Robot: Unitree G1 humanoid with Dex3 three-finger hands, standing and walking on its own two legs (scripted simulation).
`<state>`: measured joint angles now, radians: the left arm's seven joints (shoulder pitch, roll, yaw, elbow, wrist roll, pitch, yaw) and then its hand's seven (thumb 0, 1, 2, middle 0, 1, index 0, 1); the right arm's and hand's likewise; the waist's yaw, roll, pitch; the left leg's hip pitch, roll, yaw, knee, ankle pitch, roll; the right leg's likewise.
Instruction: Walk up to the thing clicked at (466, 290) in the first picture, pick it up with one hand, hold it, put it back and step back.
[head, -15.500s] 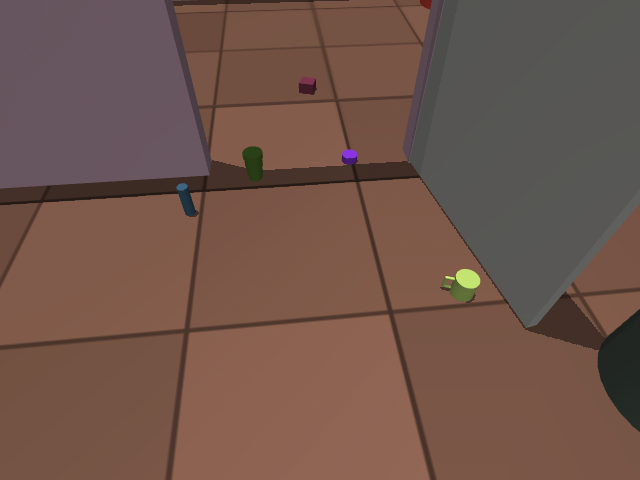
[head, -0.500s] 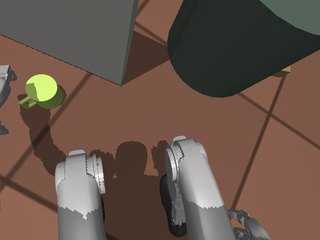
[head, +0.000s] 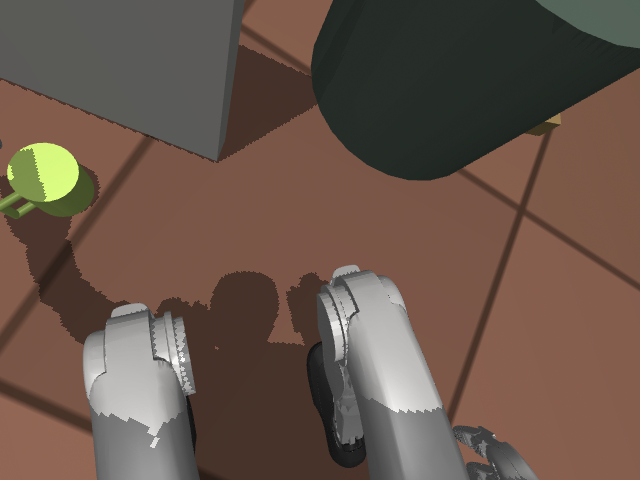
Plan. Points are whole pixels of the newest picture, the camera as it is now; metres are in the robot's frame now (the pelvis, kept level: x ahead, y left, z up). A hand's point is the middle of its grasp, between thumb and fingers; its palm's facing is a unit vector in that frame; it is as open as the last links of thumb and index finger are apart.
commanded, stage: rise first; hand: left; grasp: from above
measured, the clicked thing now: (43, 188) +0.51 +0.30 -0.29
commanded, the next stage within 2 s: approach in 1.42 s
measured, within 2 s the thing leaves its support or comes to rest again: neither
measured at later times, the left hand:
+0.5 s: hand out of the picture +0.46 +0.33 -0.18, palm faces -0.45 -0.06 -0.89, open 14.2 cm
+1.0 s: hand out of the picture +0.47 +0.33 -0.18, palm faces -0.45 -0.06 -0.89, open 14.2 cm
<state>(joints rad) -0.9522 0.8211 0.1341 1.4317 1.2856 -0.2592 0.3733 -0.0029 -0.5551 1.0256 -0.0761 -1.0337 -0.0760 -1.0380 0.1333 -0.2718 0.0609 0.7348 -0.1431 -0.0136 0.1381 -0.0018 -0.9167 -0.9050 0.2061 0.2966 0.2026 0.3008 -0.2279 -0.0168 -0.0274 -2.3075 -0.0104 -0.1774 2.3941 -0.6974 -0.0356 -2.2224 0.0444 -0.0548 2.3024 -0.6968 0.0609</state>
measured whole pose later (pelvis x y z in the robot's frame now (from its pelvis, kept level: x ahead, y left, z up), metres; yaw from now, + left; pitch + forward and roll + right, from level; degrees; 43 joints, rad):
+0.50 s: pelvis +0.00 +0.00 -0.01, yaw -1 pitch +34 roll -10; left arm -1.00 0.85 0.12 1.48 1.30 -0.24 0.38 0.00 -0.57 1.03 -0.08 -1.03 -0.08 -1.04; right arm 0.14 -0.27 0.10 0.72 -0.14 -0.02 0.15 0.00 -0.92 -0.91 0.21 0.30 0.20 0.30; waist -0.26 -0.02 -0.01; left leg -2.33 -0.02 -0.18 2.42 -0.69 -0.03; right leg -2.24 0.04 -0.06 2.32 -0.69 0.06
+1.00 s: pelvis +0.00 +0.01 -0.01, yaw -1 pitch +34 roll -11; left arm -1.02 0.89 0.12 1.47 1.29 -0.23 0.36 0.00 -0.56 1.03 -0.08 -1.04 -0.08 -1.05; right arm 0.16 -0.28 0.12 0.70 -0.15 -0.02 0.15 0.00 -0.92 -0.90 0.21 0.30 0.20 0.30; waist -0.28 -0.02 0.00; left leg -2.34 -0.02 -0.19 2.43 -0.68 -0.02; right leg -2.24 0.04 -0.07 2.32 -0.68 0.06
